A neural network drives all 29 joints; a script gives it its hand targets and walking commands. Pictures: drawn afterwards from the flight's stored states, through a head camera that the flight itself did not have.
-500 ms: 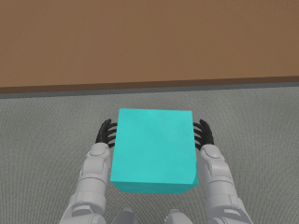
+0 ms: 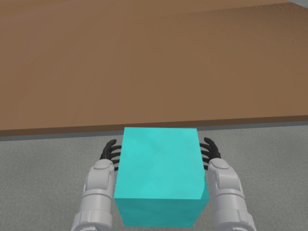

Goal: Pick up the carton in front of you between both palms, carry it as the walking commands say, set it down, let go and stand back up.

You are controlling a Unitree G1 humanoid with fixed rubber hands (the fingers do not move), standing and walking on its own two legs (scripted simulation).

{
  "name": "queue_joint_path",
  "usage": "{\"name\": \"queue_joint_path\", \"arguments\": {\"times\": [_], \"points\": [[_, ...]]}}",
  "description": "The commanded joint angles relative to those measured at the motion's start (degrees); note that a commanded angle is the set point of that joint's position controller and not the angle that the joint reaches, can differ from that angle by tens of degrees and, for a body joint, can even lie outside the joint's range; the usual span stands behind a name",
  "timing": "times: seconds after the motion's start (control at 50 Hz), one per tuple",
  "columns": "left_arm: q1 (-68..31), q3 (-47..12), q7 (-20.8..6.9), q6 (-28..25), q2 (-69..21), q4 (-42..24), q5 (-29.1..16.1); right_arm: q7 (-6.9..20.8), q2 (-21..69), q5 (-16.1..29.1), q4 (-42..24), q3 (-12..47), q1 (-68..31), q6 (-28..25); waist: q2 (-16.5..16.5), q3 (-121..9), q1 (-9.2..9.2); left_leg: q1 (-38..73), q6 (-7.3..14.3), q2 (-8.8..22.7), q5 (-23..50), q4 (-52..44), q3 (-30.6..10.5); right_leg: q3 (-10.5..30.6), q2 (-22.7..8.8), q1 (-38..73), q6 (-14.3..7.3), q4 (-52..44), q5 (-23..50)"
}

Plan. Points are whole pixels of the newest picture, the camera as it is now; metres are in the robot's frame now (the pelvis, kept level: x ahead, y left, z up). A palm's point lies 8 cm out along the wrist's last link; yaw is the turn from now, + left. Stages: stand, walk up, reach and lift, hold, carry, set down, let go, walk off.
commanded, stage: reach and lift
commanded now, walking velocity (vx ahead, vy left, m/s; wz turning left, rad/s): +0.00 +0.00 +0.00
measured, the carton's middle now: (159, 179) +0.28 +0.00 -0.05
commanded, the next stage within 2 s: hold in 0.82 s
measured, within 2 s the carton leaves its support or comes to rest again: neither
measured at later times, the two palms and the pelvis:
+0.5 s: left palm (105, 160) +0.29 +0.15 +0.03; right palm (213, 159) +0.30 -0.15 +0.04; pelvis +0.01 +0.00 +0.00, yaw +0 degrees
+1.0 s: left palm (104, 157) +0.29 +0.15 +0.05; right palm (216, 156) +0.29 -0.15 +0.06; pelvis +0.01 +0.00 +0.01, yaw +0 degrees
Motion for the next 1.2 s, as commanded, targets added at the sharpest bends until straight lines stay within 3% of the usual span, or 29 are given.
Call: {"name": "queue_joint_path", "arguments": {"times": [0.0, 0.14, 0.56, 0.78, 0.88, 1.02, 1.18], "points": [[-35.12, -31.2, -15.31, -2.39, -55.06, -2.06, -13.71, 15.19, 57.14, 12.71, 2.1, 31.49, -30.04, -0.28, -0.3, -9.74, 0.25, 2.96, 0.81, -2.45, 1.09, -4.21, 4.81, -4.59, 1.91, 0.89, -0.25, -5.14, 2.2], [-37.31, -32.28, -15.58, -2.22, -56.08, -2.52, -14.19, 15.23, 57.48, 12.88, 1.54, 32.1, -32.08, -0.19, -0.09, -12.88, -0.17, 4.63, 0.54, -2.64, 2.07, -4.16, 4.89, -4.69, 2.11, 2.36, -0.16, -5.05, 3.31], [-28.42, -34.64, -14.36, 0.73, -54.41, -9.63, -15.46, 14.8, 54.71, 14.24, -5.43, 34.21, -23.75, 2.49, 0.31, -13.07, -0.13, 10.2, -0.43, -3.2, 14.41, -6.75, 4.41, -4.71, 3.05, 7.3, 0.5, -7.08, 15.02], [-27.37, -35.4, -14.3, 2.16, -53.74, -12.06, -16.03, 14.66, 54.33, 14.86, -8.02, 35.07, -22.73, 3.97, 0.15, -11.73, -0.02, 10.83, -0.32, -3.25, 14.66, -7.52, 4.21, -4.51, 3.07, 8.3, 0.58, -7.87, 15.55], [-27.82, -39.33, -14.15, 3.68, -53.85, -17.31, -18.51, 14.23, 55.01, 17.23, -13.33, 39.04, -22.9, 5.58, -0.09, -14.46, -0.1, 12.99, -0.35, -3.35, 17.79, -7.84, 3.89, -4.21, 2.99, 10.78, 0.86, -8.29, 19.66], [-27.29, -34.78, -14.06, 6.44, -50.47, -13.93, -15.72, 13.96, 52.09, 14.92, -9.91, 34.64, -22.47, 8.32, -0.08, -5.91, 0.02, 10.16, -0.03, -3.05, 7.91, -9.82, 4.66, -4.57, 2.57, 8.14, 0.55, -10.26, 9.56], [-32.79, -35.32, -14.82, 5.68, -52.35, -13.62, -16.39, 14.62, 54.14, 15.39, -9.6, 35.18, -27.79, 7.6, 0.04, -9.0, -0.05, 10.29, 0.1, -2.9, 6.48, -8.79, 4.87, -4.83, 2.46, 8.29, 0.32, -9.4, 8.12]]}}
